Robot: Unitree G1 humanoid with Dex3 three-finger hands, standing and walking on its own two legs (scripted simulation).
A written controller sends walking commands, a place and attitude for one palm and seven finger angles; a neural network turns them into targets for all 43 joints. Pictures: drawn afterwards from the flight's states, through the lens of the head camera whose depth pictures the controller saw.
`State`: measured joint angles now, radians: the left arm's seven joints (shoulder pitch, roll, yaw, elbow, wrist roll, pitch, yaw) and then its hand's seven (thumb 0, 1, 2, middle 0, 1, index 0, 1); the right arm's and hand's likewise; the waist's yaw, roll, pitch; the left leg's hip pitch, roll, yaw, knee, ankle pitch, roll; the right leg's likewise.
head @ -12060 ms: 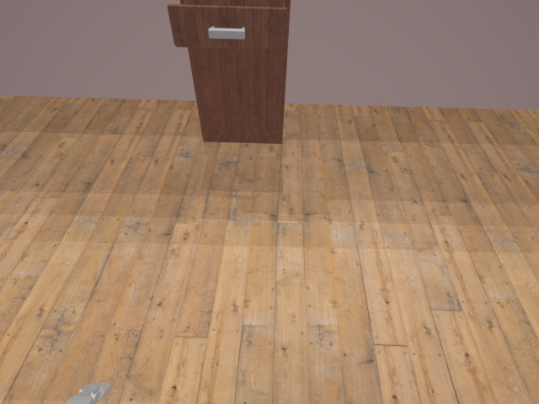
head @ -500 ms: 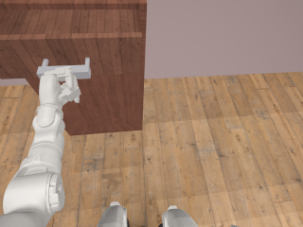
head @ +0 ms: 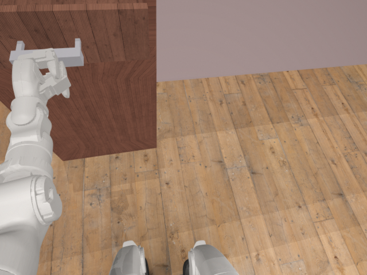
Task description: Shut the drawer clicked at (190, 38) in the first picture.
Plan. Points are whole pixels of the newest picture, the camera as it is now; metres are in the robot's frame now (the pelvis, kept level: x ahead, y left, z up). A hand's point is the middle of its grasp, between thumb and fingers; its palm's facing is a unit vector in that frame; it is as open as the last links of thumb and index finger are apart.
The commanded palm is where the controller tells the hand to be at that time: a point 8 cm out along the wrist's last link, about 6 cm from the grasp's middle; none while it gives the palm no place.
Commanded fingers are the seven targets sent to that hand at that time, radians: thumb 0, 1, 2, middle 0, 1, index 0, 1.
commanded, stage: push the drawer shut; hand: left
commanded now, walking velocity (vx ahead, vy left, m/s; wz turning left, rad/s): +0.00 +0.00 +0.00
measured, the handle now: (49, 51) +0.59 +0.24 +0.07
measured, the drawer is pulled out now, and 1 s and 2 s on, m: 0.05 0.00 0.00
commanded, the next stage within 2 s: pull the fist back off the drawer in 0.80 s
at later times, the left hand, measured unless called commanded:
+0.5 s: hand (64, 60) +0.56 +0.20 +0.08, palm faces +0.12 -0.99 -0.01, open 3.4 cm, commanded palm +0.55 +0.24 +0.08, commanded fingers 0.00 0.90 0.90 -1.40 -1.60 -1.40 -1.60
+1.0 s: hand (57, 55) +0.58 +0.22 +0.08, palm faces +0.10 -0.99 -0.03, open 3.4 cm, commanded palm +0.59 +0.23 +0.08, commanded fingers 0.00 0.90 0.90 -1.40 -1.60 -1.40 -1.60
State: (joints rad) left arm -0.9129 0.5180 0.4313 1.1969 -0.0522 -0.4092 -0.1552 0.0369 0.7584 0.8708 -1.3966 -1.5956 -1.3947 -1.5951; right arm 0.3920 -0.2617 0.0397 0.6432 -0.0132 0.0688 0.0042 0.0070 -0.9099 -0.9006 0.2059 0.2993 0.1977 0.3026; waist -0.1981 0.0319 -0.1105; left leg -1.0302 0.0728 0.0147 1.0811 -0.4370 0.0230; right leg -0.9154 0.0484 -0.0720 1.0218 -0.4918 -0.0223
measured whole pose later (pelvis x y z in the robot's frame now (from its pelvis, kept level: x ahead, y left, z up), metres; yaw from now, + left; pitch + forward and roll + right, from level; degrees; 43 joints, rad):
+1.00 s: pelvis -0.03 +0.01 -0.03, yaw -1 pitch +28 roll -8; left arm -1.31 0.78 0.39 1.41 0.06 -0.31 -0.15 0.08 0.59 0.88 -1.40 -1.60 -1.39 -1.60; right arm 0.44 -0.27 0.11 0.65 -0.05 0.03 0.00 0.00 -0.91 -0.90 0.21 0.30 0.20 0.30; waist -0.32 0.05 -0.09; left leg -1.28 0.08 -0.04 1.19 -0.42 0.04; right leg -1.12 0.06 -0.12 1.09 -0.46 -0.01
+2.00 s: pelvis +0.05 +0.01 +0.04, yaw +0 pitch +17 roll -3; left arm -0.48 0.37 0.37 0.69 -0.18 -0.26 -0.14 0.02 0.90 0.90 -1.39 -1.60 -1.39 -1.59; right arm 0.40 -0.25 0.02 0.57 0.03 0.11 0.03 0.01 -0.91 -0.90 0.20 0.30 0.20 0.30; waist -0.11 0.05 -0.14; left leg -0.76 0.06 0.03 0.89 -0.43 0.02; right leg -0.64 0.05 -0.04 0.81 -0.45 -0.01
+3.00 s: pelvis +0.02 +0.00 +0.08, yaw +2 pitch -5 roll -1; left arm 0.57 0.33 0.29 -0.47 -0.09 -0.13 0.10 0.01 0.90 0.90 -1.40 -1.59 -1.40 -1.59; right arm 0.20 -0.24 0.02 0.62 0.01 -0.06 -0.07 0.02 -0.91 -0.90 0.20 0.30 0.20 0.30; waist 0.06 0.09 0.01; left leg -0.12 0.02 0.03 0.43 -0.21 0.01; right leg -0.01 0.03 -0.03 0.34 -0.25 -0.02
